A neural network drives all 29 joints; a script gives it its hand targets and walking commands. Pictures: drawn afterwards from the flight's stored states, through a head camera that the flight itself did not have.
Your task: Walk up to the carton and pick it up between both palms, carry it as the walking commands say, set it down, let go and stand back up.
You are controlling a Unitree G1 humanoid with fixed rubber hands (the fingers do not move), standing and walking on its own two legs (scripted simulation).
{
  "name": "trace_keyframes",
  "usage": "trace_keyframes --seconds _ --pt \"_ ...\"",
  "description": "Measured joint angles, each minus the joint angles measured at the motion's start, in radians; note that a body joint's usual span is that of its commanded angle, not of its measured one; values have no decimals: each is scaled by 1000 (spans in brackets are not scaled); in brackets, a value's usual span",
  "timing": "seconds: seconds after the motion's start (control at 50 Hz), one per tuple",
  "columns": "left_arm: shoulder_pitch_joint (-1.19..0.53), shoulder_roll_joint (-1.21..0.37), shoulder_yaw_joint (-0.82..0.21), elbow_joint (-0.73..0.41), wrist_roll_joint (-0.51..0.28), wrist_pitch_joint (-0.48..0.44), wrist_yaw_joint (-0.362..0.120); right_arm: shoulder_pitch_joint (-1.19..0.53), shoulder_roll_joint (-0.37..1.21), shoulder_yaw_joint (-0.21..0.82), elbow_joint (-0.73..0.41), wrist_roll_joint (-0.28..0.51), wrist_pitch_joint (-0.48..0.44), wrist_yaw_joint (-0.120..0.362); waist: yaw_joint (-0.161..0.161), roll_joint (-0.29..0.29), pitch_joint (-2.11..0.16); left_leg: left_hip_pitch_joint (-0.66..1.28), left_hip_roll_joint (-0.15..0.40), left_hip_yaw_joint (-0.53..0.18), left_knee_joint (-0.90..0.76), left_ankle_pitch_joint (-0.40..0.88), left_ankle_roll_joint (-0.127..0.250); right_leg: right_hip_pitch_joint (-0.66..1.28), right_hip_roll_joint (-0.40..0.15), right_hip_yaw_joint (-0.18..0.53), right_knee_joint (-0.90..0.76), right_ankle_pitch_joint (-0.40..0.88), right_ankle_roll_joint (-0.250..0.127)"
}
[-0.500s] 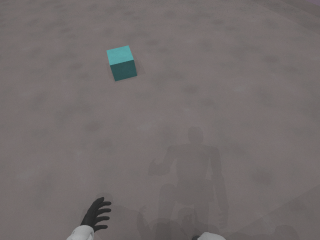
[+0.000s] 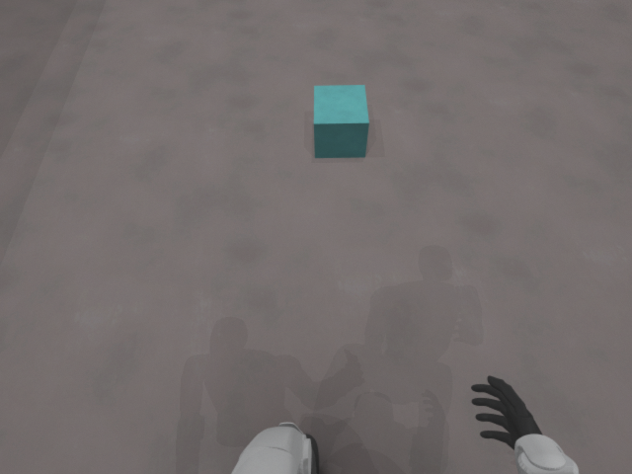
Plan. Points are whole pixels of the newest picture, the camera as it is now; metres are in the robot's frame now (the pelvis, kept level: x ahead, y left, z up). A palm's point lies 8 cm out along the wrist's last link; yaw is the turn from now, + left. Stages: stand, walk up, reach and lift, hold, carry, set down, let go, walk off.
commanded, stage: walk up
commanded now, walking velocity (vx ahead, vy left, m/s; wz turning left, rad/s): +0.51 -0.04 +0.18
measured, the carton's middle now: (339, 121) +1.47 +0.13 -0.65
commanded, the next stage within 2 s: none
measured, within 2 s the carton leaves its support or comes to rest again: neither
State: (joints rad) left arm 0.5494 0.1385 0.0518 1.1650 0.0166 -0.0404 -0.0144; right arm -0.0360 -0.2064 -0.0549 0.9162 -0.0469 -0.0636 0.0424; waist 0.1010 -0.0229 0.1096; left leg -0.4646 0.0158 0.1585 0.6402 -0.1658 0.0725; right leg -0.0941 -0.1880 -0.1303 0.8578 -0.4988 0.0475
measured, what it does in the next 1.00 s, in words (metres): walks ahead: right foot, then left foot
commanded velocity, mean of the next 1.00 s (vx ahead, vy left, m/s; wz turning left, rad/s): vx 0.50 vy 0.06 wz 0.06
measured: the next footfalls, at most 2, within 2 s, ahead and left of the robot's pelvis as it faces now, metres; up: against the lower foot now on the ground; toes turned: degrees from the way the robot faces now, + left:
right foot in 0.48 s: +0.40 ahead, -0.14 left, +0.00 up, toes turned -6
left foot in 0.98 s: +0.63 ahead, +0.18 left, +0.00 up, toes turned +13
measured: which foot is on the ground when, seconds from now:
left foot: down 0.00-0.46, up 0.48-0.96, down 0.98-1.00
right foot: up 0.00-0.46, down 0.48-0.98, up 1.00-1.00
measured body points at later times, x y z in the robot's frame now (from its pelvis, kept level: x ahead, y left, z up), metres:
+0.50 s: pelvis +0.26 -0.04 +0.01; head +0.30 -0.06 +0.46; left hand +0.45 +0.18 -0.10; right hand +0.12 -0.25 -0.14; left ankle +0.11 +0.08 -0.69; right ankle +0.36 -0.13 -0.72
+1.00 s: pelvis +0.51 +0.04 +0.01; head +0.54 +0.05 +0.46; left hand +0.31 +0.22 -0.12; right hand +0.71 -0.16 -0.11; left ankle +0.59 +0.17 -0.72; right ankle +0.36 -0.13 -0.71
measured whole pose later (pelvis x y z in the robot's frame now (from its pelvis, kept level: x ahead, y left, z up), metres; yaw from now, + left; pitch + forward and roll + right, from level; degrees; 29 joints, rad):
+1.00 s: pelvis +0.51 +0.04 +0.01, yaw +3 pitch +1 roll +0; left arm 0.61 0.13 0.06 1.16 0.03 -0.06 0.00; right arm 0.00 -0.21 -0.05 0.95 -0.05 -0.06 0.05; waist 0.11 -0.01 0.05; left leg -0.41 0.08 0.15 0.53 -0.12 0.00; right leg -0.02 -0.16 -0.13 0.53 -0.46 0.06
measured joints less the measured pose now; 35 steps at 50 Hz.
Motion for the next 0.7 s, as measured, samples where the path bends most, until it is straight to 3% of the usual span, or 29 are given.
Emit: trace_keyframes --seconds 0.04,0.1,0.14,0.24,0.32,0.4,0.46,0.5,0.54,0.58,0.7 --pt "-81 4 2 -15 -4 -2 1 25 19 14 17 3 -5 -15 -6 -8 12 40 -17 5 -7 -43 5 -144 26 73 229 57 -26" --pt "-201 14 6 -61 2 -9 3 100 47 28 58 10 -14 -21 -38 -9 7 123 -33 -2 -84 -38 5 -297 41 78 289 135 -32" --pt "-271 21 11 -101 10 -1 -1 163 60 15 76 21 -27 -46 -66 -12 -3 179 -46 -11 -136 -55 3 -365 44 77 241 174 -25" --pt "-413 41 20 -171 23 17 -16 312 33 16 134 25 -31 -41 -131 -4 -37 318 -47 -31 -277 -50 -11 -461 58 55 56 304 -3" --pt "-502 58 24 -207 16 22 -30 419 25 16 182 27 -29 -49 -174 5 -46 409 -33 -49 -350 -72 -35 -478 76 46 -110 390 -8" --pt "-561 52 20 -232 5 16 -36 502 25 18 230 28 -23 -53 -200 24 -48 483 -13 -55 -378 -125 -67 -446 98 26 -245 395 -25" --pt "-569 35 10 -249 8 -9 -30 554 29 20 261 31 -14 -50 -204 43 -59 489 10 -64 -271 -231 -92 -346 116 -6 -344 358 -50" --pt "-564 26 4 -253 16 -32 -18 552 38 16 274 33 0 -47 -194 54 -56 378 26 -92 25 -310 -82 -336 119 -21 -300 358 -81" --pt "-526 16 -6 -234 10 -36 -5 509 34 0 271 26 14 -41 -185 68 -52 237 20 -133 340 -277 -78 -312 124 -29 -270 308 -95" --pt "-466 7 -8 -198 11 -31 3 458 23 -9 253 19 17 -33 -169 75 -59 128 34 -128 498 -180 -76 -256 126 -28 -307 292 -89" --pt "-242 0 -3 -104 11 -34 10 304 -4 -19 150 7 45 -13 -105 73 -90 -81 98 -128 497 -5 -99 -98 121 -10 -451 281 -72"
